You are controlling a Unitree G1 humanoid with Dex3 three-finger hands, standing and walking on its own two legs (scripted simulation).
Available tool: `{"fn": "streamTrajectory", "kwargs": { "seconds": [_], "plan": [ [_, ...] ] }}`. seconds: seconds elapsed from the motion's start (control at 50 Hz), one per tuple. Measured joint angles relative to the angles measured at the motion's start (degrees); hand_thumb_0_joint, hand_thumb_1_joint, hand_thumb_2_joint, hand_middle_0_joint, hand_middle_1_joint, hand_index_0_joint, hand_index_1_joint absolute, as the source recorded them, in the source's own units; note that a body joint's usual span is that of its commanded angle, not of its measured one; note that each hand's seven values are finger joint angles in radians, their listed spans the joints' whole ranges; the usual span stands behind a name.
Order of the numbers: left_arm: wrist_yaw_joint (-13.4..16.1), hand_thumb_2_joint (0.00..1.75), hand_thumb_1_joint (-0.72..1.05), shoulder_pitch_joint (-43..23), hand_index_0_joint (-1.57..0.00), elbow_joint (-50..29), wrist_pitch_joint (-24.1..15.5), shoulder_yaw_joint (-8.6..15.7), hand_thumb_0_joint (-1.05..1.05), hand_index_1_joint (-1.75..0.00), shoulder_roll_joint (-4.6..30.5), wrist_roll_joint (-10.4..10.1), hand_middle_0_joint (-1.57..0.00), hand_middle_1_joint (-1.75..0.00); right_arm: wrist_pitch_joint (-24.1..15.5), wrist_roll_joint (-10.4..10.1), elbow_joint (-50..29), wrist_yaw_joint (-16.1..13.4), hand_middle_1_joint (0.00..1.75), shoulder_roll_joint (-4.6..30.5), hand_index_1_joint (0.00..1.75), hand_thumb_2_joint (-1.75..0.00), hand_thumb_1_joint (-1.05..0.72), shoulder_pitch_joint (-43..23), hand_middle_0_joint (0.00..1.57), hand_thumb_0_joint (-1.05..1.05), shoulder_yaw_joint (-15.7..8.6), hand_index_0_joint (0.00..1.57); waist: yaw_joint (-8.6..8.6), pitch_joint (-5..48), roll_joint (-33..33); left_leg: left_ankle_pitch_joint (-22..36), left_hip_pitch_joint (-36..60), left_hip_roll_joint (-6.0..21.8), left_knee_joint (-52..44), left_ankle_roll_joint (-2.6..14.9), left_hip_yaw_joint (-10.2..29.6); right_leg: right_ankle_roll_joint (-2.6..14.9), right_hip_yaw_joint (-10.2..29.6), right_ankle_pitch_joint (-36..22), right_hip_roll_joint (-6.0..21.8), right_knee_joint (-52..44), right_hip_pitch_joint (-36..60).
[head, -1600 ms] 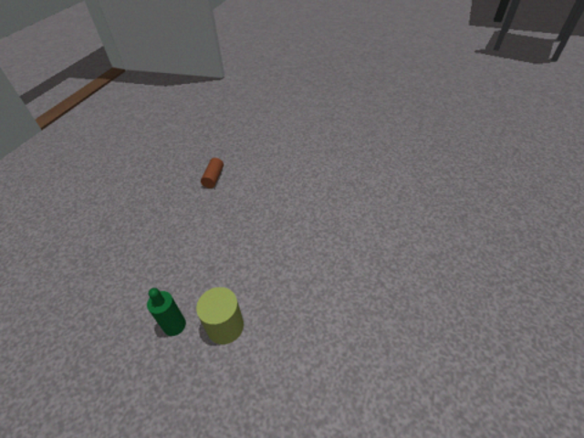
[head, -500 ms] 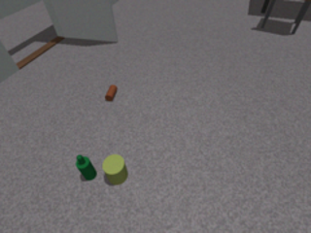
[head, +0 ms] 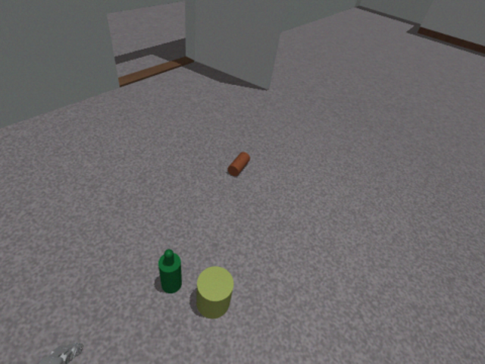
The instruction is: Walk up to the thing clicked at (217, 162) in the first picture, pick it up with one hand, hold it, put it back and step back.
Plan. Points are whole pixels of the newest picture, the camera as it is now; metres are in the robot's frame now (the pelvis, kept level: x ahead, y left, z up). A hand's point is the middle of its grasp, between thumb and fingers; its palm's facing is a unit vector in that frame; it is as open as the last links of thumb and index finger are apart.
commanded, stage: walk up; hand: left
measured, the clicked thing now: (239, 163) +1.39 -0.10 -0.72
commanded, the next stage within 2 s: none
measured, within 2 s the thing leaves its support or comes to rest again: neither
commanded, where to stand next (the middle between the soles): +1.37 -0.56 m, yaw +59 degrees
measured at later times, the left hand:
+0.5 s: hand (148, 282) +0.31 +0.18 -0.11, palm faces +0.33 -0.87 -0.38, open 7.4 cm
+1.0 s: hand (201, 202) +0.55 +0.09 -0.13, palm faces +0.42 -0.79 -0.44, open 7.4 cm
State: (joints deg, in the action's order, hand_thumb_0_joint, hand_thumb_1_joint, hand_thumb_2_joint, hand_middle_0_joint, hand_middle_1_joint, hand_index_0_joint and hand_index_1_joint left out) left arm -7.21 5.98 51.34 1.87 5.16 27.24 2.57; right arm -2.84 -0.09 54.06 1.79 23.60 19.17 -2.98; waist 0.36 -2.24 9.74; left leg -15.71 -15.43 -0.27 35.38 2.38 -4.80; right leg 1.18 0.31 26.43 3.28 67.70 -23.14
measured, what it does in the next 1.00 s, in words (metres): walks ahead, turning left: right foot, then left foot 0.07 m higher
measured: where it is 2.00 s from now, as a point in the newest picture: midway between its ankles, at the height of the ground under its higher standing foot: (315, 254)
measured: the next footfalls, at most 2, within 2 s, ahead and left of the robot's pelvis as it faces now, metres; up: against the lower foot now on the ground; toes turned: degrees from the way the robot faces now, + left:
right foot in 0.38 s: +0.40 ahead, -0.20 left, +0.00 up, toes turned +14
left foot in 0.64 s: +0.40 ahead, +0.02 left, +0.07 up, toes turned +27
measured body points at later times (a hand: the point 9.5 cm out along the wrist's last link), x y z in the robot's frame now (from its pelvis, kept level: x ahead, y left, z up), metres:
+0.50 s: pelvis +0.29 -0.12 +0.00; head +0.31 -0.13 +0.45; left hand +0.29 +0.23 -0.08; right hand +0.48 -0.44 -0.10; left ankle +0.14 +0.01 -0.63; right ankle +0.36 -0.21 -0.72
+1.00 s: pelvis +0.59 -0.22 -0.03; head +0.67 -0.20 +0.41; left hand +0.52 +0.13 -0.10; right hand +0.81 -0.48 -0.15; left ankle +0.35 -0.04 -0.72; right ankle +0.84 -0.27 -0.68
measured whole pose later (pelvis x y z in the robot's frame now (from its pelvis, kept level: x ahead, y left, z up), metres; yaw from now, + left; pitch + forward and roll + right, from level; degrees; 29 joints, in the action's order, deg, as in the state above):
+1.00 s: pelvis +0.59 -0.22 -0.03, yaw +36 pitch +0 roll +6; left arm -5.5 9.2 38.5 2.4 3.8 26.0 1.2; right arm -6.0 0.4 51.0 -6.5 25.4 19.3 -1.9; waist 0.8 -9.4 1.9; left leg -26.5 -6.9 9.6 32.9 -0.4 2.1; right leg -2.4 10.8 24.7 8.7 59.7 -46.1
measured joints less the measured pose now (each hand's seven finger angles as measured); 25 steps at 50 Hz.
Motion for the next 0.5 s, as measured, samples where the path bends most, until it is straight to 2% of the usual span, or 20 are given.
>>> {"fn": "streamTrajectory", "kwargs": {
  "seconds": [0.1,0.18,0.26,0.34,0.36,0.38,0.4,0.42,0.46,0.5],
  "plan": [
    [-1.3,0.90,0.90,-0.4,-0.20,-3.2,0.0,-1.5,0.01,-0.30,-2.1,-0.4,-0.20,-0.30,-1.7,-0.1,0.7,-0.5,0.30,-2.4,0.30,-0.89,-0.90,2.9,0.21,0.00,2.4,0.21,0.10,-0.6,-1.6,3.4,6.8,-0.7,-11.5,-0.73,5.2,-2.34,2.4,-11.5,1.4,-6.8,-9.8],
    [-1.8,0.90,0.90,1.1,-0.20,-4.1,1.0,-0.8,0.01,-0.30,-1.0,0.1,-0.20,-0.30,-2.7,-0.1,0.3,-1.0,0.30,-3.0,0.30,-0.89,-0.90,4.2,0.21,0.00,2.6,0.21,-0.37,0.4,-1.9,2.7,10.3,-0.5,-15.7,-1.70,8.8,-3.64,5.2,-16.5,2.7,-12.2,-13.1],
    [-1.7,0.90,0.90,2.0,-0.20,-4.0,1.7,0.7,0.01,-0.30,1.1,0.2,-0.20,-0.30,-3.1,0.2,-1.0,-1.4,0.30,-2.0,0.30,-0.89,-0.90,4.8,0.21,0.00,2.3,0.21,-0.95,1.8,-1.6,-0.5,12.3,0.1,-16.3,-3.17,11.8,-3.84,5.6,-17.6,3.3,-18.6,-12.9],
    [-1.4,0.90,0.90,1.5,-0.20,-4.4,1.5,1.7,0.01,-0.30,2.2,0.2,-0.20,-0.30,-3.2,0.8,-2.5,-2.5,0.30,0.9,0.30,-0.89,-0.90,4.5,0.21,0.00,1.4,0.21,-1.45,2.4,-2.0,-5.9,13.4,1.1,-13.7,-5.52,14.6,-2.63,4.7,-13.5,3.3,-25.8,-9.7],
    [-1.3,0.90,0.90,1.2,-0.20,-4.7,1.3,1.8,0.02,-0.30,2.2,0.2,-0.20,-0.30,-3.1,0.9,-2.8,-2.9,0.30,1.9,0.30,-0.89,-0.90,4.4,0.21,0.00,1.2,0.21,-1.60,2.4,-2.4,-7.8,13.5,1.7,-12.2,-6.13,15.3,-2.10,4.2,-11.8,3.0,-27.6,-8.4],
    [-1.2,0.90,0.90,1.0,-0.20,-5.0,0.8,1.9,0.02,-0.30,1.9,0.1,-0.19,-0.30,-2.8,1.0,-3.0,-3.2,0.30,3.1,0.30,-0.89,-0.90,4.0,0.21,0.00,0.9,0.21,-1.83,2.3,-3.4,-10.1,13.1,2.4,-9.7,-6.27,16.0,-1.85,3.6,-12.6,2.4,-29.2,-7.1],
    [-0.9,0.90,0.90,0.5,-0.20,-5.0,0.0,2.1,0.02,-0.30,0.8,0.1,-0.19,-0.30,-2.4,1.0,-2.8,-3.6,0.30,4.6,0.30,-0.89,-0.90,3.0,0.21,0.00,0.4,0.21,-2.07,1.6,-5.7,-12.3,11.7,4.0,-4.3,-5.65,16.6,-2.07,2.0,-14.4,1.1,-27.9,-6.5],
    [-0.5,0.90,0.90,0.2,-0.20,-5.4,-0.9,1.8,0.02,-0.30,-0.3,0.2,-0.19,-0.30,-1.9,1.0,-2.5,-4.1,0.30,5.7,0.30,-0.89,-0.90,1.9,0.21,0.00,-0.1,0.21,-2.04,0.8,-8.1,-12.0,8.3,5.3,4.7,-3.78,16.6,-1.97,-0.2,-12.8,0.2,-25.7,-6.0],
    [-0.1,0.90,0.90,0.2,-0.20,-5.5,-2.2,0.7,0.01,-0.30,-2.0,0.3,-0.19,-0.30,-0.9,1.1,-2.0,-5.4,0.30,6.3,0.30,-0.90,-0.90,0.3,0.21,0.00,-0.3,0.21,-2.54,0.5,-9.3,-12.4,-0.7,3.8,23.7,-0.89,13.8,-1.48,-2.7,-9.1,0.9,-23.7,-4.2],
    [0.4,0.90,0.90,1.8,-0.20,-5.2,-2.2,-0.1,0.01,-0.30,-3.4,-0.3,-0.20,-0.30,-0.7,1.2,-1.5,-5.5,0.30,6.0,0.30,-0.90,-0.91,-1.3,0.20,0.01,0.2,0.20,-3.62,0.7,-9.1,-8.9,-7.8,1.8,34.9,0.48,8.5,-0.77,-4.0,-8.1,1.7,-26.7,-0.1]
  ]
}}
